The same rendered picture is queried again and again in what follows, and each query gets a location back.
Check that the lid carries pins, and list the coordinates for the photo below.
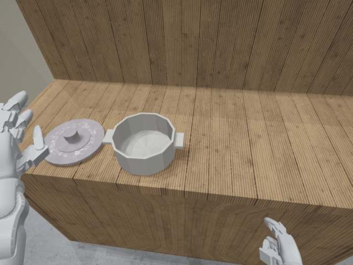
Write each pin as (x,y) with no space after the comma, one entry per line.
(65,153)

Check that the robot left hand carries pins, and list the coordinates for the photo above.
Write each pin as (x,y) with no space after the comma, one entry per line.
(12,133)

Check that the table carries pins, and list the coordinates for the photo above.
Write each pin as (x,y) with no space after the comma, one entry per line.
(261,89)

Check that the knob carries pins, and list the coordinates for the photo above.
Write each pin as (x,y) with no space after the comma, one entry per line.
(70,134)

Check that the robot left forearm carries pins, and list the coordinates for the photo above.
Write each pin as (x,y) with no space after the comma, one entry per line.
(14,209)

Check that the robot right hand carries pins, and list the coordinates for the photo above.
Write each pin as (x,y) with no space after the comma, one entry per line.
(284,249)

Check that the pot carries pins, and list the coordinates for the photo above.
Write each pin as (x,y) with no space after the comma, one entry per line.
(144,143)

